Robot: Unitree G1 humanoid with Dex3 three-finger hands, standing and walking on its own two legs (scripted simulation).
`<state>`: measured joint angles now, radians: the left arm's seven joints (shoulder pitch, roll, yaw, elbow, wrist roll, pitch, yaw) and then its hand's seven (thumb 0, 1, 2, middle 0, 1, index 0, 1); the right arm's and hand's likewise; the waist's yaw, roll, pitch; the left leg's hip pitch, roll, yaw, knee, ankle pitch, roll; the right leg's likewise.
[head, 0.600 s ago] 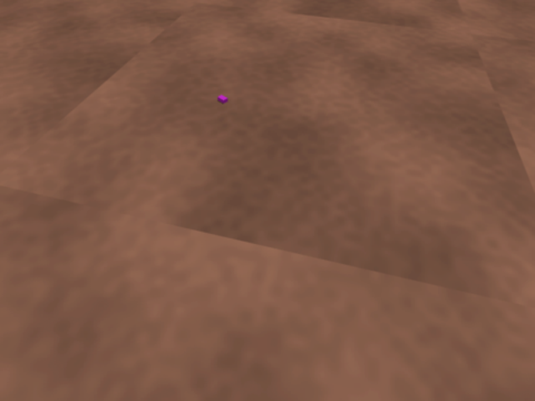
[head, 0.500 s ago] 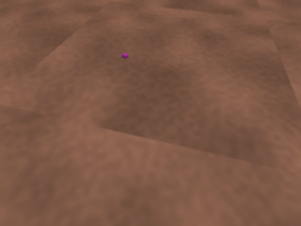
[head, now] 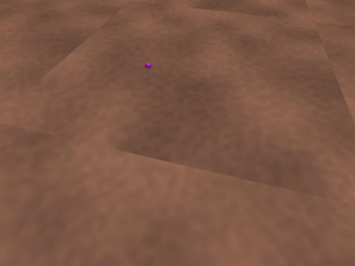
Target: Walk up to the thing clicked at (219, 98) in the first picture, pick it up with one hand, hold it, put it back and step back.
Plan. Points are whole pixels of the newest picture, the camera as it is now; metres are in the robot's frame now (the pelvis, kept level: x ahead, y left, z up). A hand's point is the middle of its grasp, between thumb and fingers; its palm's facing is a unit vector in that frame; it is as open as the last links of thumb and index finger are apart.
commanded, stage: stand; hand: left
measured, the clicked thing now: (148, 65) +2.04 +0.24 -0.77
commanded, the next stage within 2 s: walk up in 0.52 s
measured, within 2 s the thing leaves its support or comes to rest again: neither
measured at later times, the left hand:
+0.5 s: hand out of the picture +0.08 +0.25 -0.16, palm faces -0.04 -0.94 -0.34, open 7.3 cm
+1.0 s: hand (36, 233) +0.23 +0.38 -0.15, palm faces -0.24 -0.88 -0.41, open 7.4 cm
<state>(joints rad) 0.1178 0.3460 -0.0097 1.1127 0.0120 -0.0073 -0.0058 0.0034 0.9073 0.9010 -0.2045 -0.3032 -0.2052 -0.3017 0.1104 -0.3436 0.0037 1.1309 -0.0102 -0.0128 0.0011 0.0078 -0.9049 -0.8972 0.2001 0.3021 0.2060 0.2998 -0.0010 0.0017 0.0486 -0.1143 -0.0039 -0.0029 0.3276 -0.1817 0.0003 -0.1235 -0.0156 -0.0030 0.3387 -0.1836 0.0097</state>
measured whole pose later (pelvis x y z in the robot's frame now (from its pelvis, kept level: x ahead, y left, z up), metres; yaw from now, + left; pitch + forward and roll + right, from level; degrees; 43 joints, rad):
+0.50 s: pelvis +0.00 +0.00 +0.00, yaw +0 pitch -2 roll +0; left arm 0.12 0.35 -0.01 1.11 0.01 -0.01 0.00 0.00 0.91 0.90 -0.20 -0.30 -0.21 -0.30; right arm 0.11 -0.35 0.00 1.13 -0.01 -0.01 0.00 0.01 -0.90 -0.90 0.20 0.30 0.21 0.30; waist 0.00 0.00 0.05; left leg -0.11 0.00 0.00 0.32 -0.19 0.00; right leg -0.11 -0.01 0.00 0.33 -0.18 0.01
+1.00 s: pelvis +0.12 +0.09 -0.01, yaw -12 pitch -1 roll +0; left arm 0.25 0.48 0.04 1.04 0.00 -0.04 -0.05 0.01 0.91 0.90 -0.20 -0.30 -0.20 -0.30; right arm 0.23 -0.42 -0.11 0.94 -0.04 -0.05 0.08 0.01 -0.90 -0.90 0.20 0.30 0.21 0.30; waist -0.04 -0.01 0.00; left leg -0.16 0.03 0.10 0.44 -0.28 0.04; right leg -0.48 -0.04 -0.01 0.98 -0.36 -0.02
